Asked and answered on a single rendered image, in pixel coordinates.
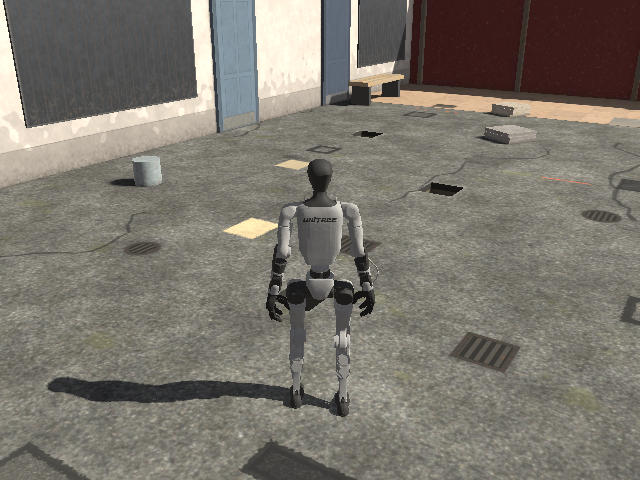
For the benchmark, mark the left robot hand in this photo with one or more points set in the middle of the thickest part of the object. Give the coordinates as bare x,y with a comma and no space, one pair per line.
271,306

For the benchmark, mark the robot left forearm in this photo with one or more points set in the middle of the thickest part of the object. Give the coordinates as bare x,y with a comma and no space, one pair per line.
277,273

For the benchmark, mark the left robot thigh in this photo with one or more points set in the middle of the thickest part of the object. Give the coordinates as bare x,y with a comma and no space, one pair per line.
296,298

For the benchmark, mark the robot torso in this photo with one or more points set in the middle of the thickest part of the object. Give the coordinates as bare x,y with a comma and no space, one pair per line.
320,234

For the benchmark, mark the right robot hand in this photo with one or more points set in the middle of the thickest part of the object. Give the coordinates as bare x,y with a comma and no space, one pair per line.
369,302

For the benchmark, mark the robot right forearm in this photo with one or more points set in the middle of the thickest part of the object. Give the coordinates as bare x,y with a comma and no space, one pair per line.
363,270

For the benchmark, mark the left robot upper arm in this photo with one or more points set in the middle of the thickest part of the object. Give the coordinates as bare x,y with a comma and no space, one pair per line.
288,212

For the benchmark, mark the right robot upper arm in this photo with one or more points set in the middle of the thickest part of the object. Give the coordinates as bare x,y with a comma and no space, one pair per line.
351,212

